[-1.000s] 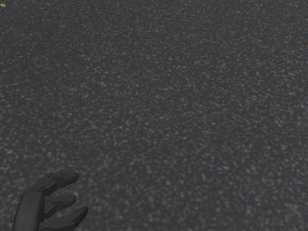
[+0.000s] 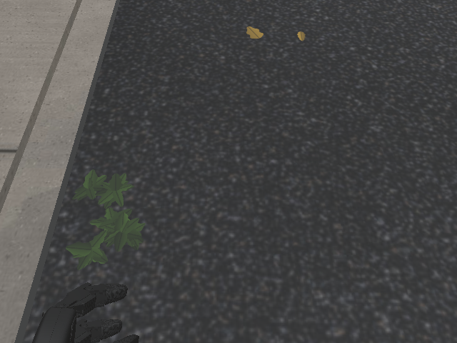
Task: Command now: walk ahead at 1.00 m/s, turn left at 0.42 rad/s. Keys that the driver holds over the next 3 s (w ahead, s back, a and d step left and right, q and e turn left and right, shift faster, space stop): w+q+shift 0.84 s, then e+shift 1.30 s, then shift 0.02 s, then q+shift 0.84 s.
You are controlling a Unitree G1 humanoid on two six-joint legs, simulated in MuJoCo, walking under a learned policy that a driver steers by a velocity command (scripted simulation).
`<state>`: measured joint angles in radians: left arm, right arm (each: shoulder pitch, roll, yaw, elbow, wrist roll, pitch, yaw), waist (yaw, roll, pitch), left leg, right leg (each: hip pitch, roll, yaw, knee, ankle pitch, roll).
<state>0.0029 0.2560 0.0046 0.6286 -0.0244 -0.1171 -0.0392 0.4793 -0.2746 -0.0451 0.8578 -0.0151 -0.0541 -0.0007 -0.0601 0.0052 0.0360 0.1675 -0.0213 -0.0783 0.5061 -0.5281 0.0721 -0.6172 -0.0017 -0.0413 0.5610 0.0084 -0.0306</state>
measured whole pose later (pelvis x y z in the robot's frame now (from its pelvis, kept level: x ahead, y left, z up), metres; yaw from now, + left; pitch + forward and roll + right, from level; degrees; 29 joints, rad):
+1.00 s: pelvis +0.87 +0.20 +0.02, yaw +45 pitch +1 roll -3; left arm 0.13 0.29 0.07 0.66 0.00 -0.12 -0.03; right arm 0.27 -0.29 -0.06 0.76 0.01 -0.04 -0.01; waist 0.00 0.01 0.07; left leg -0.34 -0.11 -0.16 1.39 -0.50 0.02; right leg -0.42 0.07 0.07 0.56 -0.16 0.02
